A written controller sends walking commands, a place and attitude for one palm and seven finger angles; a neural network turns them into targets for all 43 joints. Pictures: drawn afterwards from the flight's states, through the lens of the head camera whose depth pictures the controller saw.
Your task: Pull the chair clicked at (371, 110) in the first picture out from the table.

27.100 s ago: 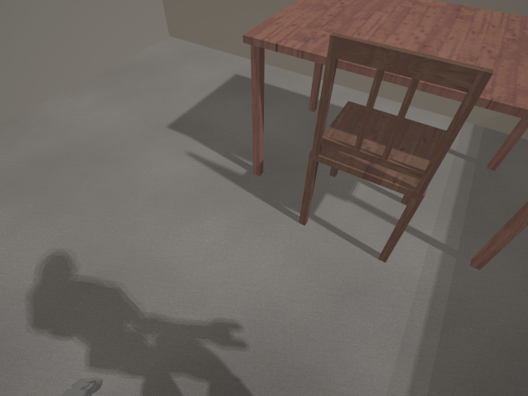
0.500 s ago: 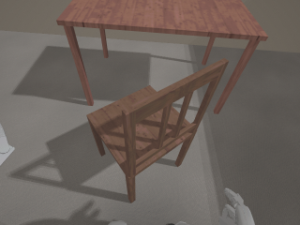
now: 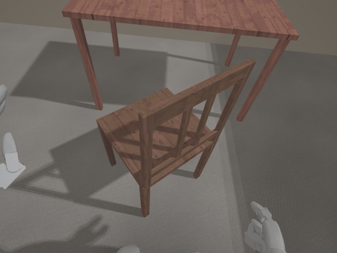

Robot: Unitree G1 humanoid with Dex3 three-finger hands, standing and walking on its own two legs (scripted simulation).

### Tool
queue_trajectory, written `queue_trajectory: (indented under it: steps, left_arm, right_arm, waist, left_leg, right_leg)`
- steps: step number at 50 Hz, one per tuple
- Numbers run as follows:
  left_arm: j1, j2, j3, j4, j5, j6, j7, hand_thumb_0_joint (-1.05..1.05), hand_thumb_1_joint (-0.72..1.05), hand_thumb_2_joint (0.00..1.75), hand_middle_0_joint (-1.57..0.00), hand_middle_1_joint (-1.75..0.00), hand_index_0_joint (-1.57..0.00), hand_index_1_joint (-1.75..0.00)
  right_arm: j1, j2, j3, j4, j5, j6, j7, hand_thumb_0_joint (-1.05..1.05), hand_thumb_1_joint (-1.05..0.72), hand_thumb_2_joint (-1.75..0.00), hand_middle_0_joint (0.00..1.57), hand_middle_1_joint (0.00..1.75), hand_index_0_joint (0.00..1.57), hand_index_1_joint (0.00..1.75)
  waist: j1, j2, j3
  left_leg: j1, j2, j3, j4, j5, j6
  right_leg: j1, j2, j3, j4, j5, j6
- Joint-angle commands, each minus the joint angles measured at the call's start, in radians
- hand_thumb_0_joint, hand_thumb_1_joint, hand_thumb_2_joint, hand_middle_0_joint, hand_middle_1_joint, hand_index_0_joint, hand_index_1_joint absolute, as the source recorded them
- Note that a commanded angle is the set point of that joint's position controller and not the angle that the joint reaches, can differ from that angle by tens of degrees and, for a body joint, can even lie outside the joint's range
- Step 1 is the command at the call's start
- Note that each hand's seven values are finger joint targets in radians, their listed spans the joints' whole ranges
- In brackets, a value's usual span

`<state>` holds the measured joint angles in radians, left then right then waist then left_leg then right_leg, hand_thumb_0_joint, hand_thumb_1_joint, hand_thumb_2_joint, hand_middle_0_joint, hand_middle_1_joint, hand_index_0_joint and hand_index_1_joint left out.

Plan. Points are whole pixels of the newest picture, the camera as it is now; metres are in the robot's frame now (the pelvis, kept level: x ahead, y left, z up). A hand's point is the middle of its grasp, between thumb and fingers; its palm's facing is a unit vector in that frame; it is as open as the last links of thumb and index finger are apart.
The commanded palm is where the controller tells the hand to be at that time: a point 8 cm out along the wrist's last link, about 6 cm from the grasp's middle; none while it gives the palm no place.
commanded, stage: step back with the hand held close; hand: left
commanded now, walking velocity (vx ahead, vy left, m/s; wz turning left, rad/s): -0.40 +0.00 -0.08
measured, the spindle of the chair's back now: (182, 134) +0.48 -0.03 -0.09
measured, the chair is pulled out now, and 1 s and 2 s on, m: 0.50 0.50 0.50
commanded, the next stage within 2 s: stop stepping back and stand still in 0.24 s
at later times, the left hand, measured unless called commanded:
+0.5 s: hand out of the picture +0.09 +0.22 +0.18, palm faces +0.34 -0.81 -0.48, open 7.4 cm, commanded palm +0.03 +0.27 +0.19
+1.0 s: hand out of the picture +0.02 +0.25 +0.18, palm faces +0.46 -0.78 -0.41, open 7.4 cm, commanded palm -0.04 +0.29 +0.19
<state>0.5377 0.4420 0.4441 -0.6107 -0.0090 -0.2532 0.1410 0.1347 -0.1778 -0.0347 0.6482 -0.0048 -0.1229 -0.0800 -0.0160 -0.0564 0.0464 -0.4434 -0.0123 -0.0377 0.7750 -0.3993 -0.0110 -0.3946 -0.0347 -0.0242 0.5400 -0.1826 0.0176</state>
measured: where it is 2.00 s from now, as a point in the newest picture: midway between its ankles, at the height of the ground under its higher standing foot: outside the picture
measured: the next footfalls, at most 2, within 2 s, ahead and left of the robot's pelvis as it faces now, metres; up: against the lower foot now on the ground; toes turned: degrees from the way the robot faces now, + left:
right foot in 0.34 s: -0.11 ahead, -0.12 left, +0.00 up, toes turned +2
left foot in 0.56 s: -0.11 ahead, +0.11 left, +0.00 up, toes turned +4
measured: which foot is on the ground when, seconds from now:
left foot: down 0.00-0.36, up 0.38-0.54, down 0.56-1.00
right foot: down 0.00-0.04, up 0.06-0.32, down 0.34-1.00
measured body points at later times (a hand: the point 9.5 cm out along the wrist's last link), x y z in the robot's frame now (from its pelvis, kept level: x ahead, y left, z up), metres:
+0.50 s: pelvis -0.12 -0.02 +0.01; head -0.11 -0.01 +0.46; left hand +0.06 +0.26 +0.20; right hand +0.00 -0.27 -0.08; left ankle -0.10 +0.10 -0.69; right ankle -0.10 -0.15 -0.73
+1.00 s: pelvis -0.18 -0.01 +0.00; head -0.22 +0.00 +0.45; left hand -0.01 +0.29 +0.20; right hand -0.04 -0.24 -0.08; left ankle -0.12 +0.10 -0.73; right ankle -0.16 -0.13 -0.69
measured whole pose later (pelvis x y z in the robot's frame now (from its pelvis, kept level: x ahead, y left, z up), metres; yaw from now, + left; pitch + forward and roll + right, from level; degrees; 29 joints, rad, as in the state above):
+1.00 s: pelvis -0.18 -0.01 +0.00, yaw +0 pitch -4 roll -1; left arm 0.48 0.40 0.41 -0.42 0.01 -0.18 0.16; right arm 0.27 -0.16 0.01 0.66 0.01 -0.15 -0.06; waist -0.03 -0.01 -0.02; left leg -0.29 0.02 -0.01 0.60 -0.23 0.03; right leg -0.37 0.01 -0.04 0.87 -0.45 0.00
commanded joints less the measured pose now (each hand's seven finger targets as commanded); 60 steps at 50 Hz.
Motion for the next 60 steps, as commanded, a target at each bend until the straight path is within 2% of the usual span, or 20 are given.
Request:
queue_trajectory:
  steps: [1,3,7,14,16,19,25,28,30,34,38,41,45,48,51,53,55,56,57,60]
  left_arm:
    - [0.060,0.177,0.183,-0.199,-0.013,-0.055,0.034,0.00,0.90,0.90,-0.20,-0.30,-0.20,-0.30]
    - [0.082,0.179,0.186,-0.201,-0.020,-0.078,0.026,0.00,0.90,0.90,-0.20,-0.30,-0.20,-0.30]
    - [-0.036,0.154,0.135,-0.254,-0.023,-0.073,0.028,0.00,0.90,0.90,-0.20,-0.30,-0.20,-0.30]
    - [-0.025,0.185,0.149,-0.135,-0.040,-0.037,0.018,0.00,0.90,0.90,-0.20,-0.30,-0.20,-0.30]
    - [-0.028,0.200,0.155,-0.124,-0.037,-0.050,0.007,0.00,0.90,0.90,-0.20,-0.30,-0.20,-0.30]
    - [0.002,0.185,0.120,-0.101,-0.048,-0.024,0.006,0.00,0.90,0.90,-0.20,-0.30,-0.20,-0.30]
    - [0.028,0.188,0.141,-0.110,-0.032,0.001,0.052,0.00,0.90,0.90,-0.20,-0.30,-0.20,-0.30]
    - [0.041,0.189,0.142,-0.162,-0.019,-0.026,0.054,0.00,0.90,0.90,-0.20,-0.30,-0.20,-0.30]
    - [0.058,0.193,0.159,-0.123,-0.015,-0.013,0.043,0.00,0.90,0.90,-0.20,-0.30,-0.20,-0.30]
    - [-0.034,0.140,0.100,-0.027,0.005,-0.018,0.035,0.00,0.90,0.90,-0.20,-0.30,-0.20,-0.30]
    - [-0.135,0.149,0.067,-0.030,0.003,-0.015,0.030,0.00,0.90,0.90,-0.20,-0.30,-0.20,-0.30]
    - [-0.198,0.144,0.055,-0.030,-0.001,-0.005,0.038,0.00,0.90,0.90,-0.20,-0.30,-0.20,-0.30]
    - [-0.190,0.161,0.090,-0.112,0.005,0.000,0.044,0.00,0.90,0.90,-0.20,-0.30,-0.20,-0.30]
    - [-0.119,0.145,0.086,-0.017,0.013,0.001,0.032,0.00,0.90,0.90,-0.20,-0.30,-0.20,-0.30]
    - [-0.037,0.136,0.074,0.035,0.008,0.005,0.021,0.00,0.90,0.90,-0.20,-0.30,-0.20,-0.30]
    - [-0.088,0.179,0.088,0.019,0.002,-0.003,0.005,0.00,0.90,0.90,-0.20,-0.30,-0.20,-0.30]
    - [-0.183,0.171,0.080,-0.025,-0.012,0.002,0.010,0.00,0.90,0.90,-0.20,-0.30,-0.20,-0.30]
    - [-0.153,0.164,0.077,-0.014,-0.019,0.010,0.011,0.00,0.90,0.90,-0.20,-0.30,-0.20,-0.30]
    - [-0.208,-0.053,-0.263,0.683,0.082,0.186,-0.093,0.00,0.90,0.90,-0.20,-0.30,-0.20,-0.30]
    - [-0.217,-0.144,-0.329,0.789,0.053,0.277,-0.127,0.00,0.90,0.90,-0.20,-0.30,-0.20,-0.30]
  right_arm:
    - [-0.046,-0.132,-0.027,-0.170,-0.008,-0.033,-0.023,0.00,-0.90,-0.90,0.20,0.30,0.20,0.30]
    - [-0.012,-0.130,-0.050,-0.166,-0.003,-0.069,-0.012,0.00,-0.90,-0.90,0.20,0.30,0.20,0.30]
    - [0.023,-0.145,-0.053,-0.114,-0.004,-0.122,0.014,0.00,-0.90,-0.90,0.20,0.30,0.20,0.30]
    - [-0.005,-0.177,-0.021,-0.135,-0.001,-0.123,0.019,0.00,-0.90,-0.90,0.20,0.30,0.20,0.30]
    - [0.006,-0.165,-0.018,-0.136,-0.001,-0.121,0.020,0.00,-0.90,-0.90,0.20,0.30,0.20,0.30]
    - [0.025,-0.147,-0.045,-0.157,0.030,-0.097,0.025,0.00,-0.90,-0.90,0.20,0.30,0.20,0.30]
    - [0.004,-0.130,0.004,-0.188,0.024,-0.059,-0.009,0.00,-0.90,-0.90,0.20,0.30,0.20,0.30]
    - [0.037,-0.179,-0.019,-0.195,0.030,-0.093,-0.014,0.00,-0.90,-0.90,0.20,0.30,0.20,0.30]
    - [0.035,-0.164,-0.012,-0.186,0.036,-0.099,-0.007,0.00,-0.90,-0.90,0.20,0.30,0.20,0.30]
    - [0.037,-0.174,-0.014,-0.139,0.030,-0.102,0.004,0.00,-0.90,-0.90,0.20,0.30,0.20,0.30]
    - [0.049,-0.157,-0.015,-0.117,0.010,-0.089,0.005,0.00,-0.90,-0.90,0.20,0.30,0.20,0.30]
    - [0.047,-0.147,0.002,-0.104,0.008,-0.073,0.003,0.00,-0.90,-0.90,0.20,0.30,0.20,0.30]
    - [0.017,-0.175,-0.002,-0.157,0.014,-0.062,-0.009,0.00,-0.90,-0.90,0.20,0.30,0.20,0.30]
    - [0.017,-0.130,0.003,-0.134,0.018,-0.078,0.022,0.00,-0.90,-0.90,0.20,0.30,0.20,0.30]
    - [0.009,-0.147,0.007,-0.143,0.008,-0.060,0.020,0.00,-0.90,-0.90,0.20,0.30,0.20,0.30]
    - [0.029,-0.137,-0.004,-0.142,0.002,-0.047,0.023,0.00,-0.90,-0.90,0.20,0.30,0.20,0.30]
    - [0.044,-0.125,0.000,-0.118,0.015,-0.058,0.029,0.00,-0.90,-0.90,0.20,0.30,0.20,0.30]
    - [0.040,-0.137,-0.007,-0.119,0.017,-0.057,0.028,0.00,-0.90,-0.90,0.20,0.30,0.20,0.30]
    - [0.071,-0.269,-0.069,0.073,-0.009,-0.039,0.106,0.00,-0.90,-0.90,0.20,0.30,0.20,0.30]
    - [0.209,-0.114,-0.016,0.043,-0.020,0.094,0.103,0.00,-0.90,-0.90,0.20,0.30,0.20,0.30]
  waist:
    - [0.006,0.166,-0.213]
    - [0.003,0.332,-0.269]
    - [0.008,0.279,-0.213]
    - [0.027,0.282,-0.114]
    - [0.024,0.176,-0.119]
    - [0.029,-0.303,-0.174]
    - [-0.012,0.009,-0.082]
    - [0.021,0.231,-0.138]
    - [0.008,0.349,-0.107]
    - [0.010,0.138,-0.042]
    - [-0.014,-0.080,-0.005]
    - [-0.027,-0.052,-0.054]
    - [-0.019,0.456,-0.019]
    - [0.018,0.184,-0.010]
    - [0.024,0.266,-0.008]
    - [0.009,-0.082,-0.027]
    - [-0.008,-0.178,-0.092]
    - [-0.014,-0.128,-0.036]
    - [-0.063,-0.010,-0.007]
    - [-0.069,-0.043,-0.009]
  left_leg:
    - [0.142,0.200,-0.165,-0.469,0.407,0.073]
    - [0.196,0.375,-0.231,-0.466,0.552,0.162]
    - [0.327,0.302,-0.127,-0.355,0.829,0.159]
    - [0.051,0.266,-0.146,-0.414,0.059,0.108]
    - [0.035,0.178,-0.080,-0.288,-0.055,0.060]
    - [0.071,-0.006,0.010,0.365,-0.041,-0.019]
    - [0.174,0.050,0.042,-0.287,0.016,0.037]
    - [0.212,0.185,-0.120,-0.460,0.104,0.099]
    - [0.050,0.199,-0.171,-0.581,-0.287,0.110]
    - [-0.062,0.131,-0.087,-0.435,-0.236,0.099]
    - [0.125,0.001,0.054,-0.067,-0.104,0.058]
    - [0.251,0.024,0.045,-0.089,-0.081,0.064]
    - [0.048,0.285,-0.400,-0.672,-0.586,0.172]
    - [-0.025,0.234,-0.232,-0.558,-0.226,0.170]
    - [-0.141,0.134,-0.080,-0.435,-0.299,0.093]
    - [-0.092,-0.015,0.053,0.015,-0.101,0.042]
    - [0.007,-0.003,0.030,0.255,0.000,0.024]
    - [0.040,0.037,-0.008,0.187,0.022,0.031]
    - [-0.075,0.126,-0.036,0.196,-0.032,0.034]
    - [0.219,0.059,-0.009,-0.154,0.061,0.048]
  right_leg:
    - [0.094,-0.073,0.034,0.139,0.229,-0.029]
    - [-0.039,0.043,0.066,0.531,-0.337,-0.012]
    - [-0.117,0.028,0.067,0.465,-0.304,-0.015]
    - [0.196,0.024,0.014,-0.042,-0.092,-0.025]
    - [0.210,-0.016,0.019,-0.180,-0.011,-0.051]
    - [0.007,-0.343,0.347,-0.323,0.121,-0.227]
    - [0.052,-0.179,0.122,-0.174,-0.175,-0.086]
    - [0.112,-0.024,0.043,0.017,-0.121,-0.023]
    - [0.154,0.003,0.005,0.078,-0.248,-0.004]
    - [0.252,0.011,0.010,-0.066,-0.164,-0.009]
    - [-0.063,-0.149,0.272,-0.311,-0.534,-0.124]
    - [-0.133,-0.177,0.226,-0.264,-0.538,-0.131]
    - [-0.055,0.098,-0.046,0.438,-0.348,-0.010]
    - [0.071,0.025,-0.002,0.329,-0.298,-0.018]
    - [0.327,0.057,-0.052,-0.072,-0.230,-0.043]
    - [0.219,-0.136,0.298,-0.310,-0.294,-0.145]
    - [0.075,-0.292,0.464,-0.424,-0.446,-0.215]
    - [0.007,-0.286,0.429,-0.396,-0.385,-0.222]
    - [0.003,-0.320,0.158,-0.097,0.050,-0.218]
    - [-0.219,-0.130,0.017,0.046,-0.321,-0.096]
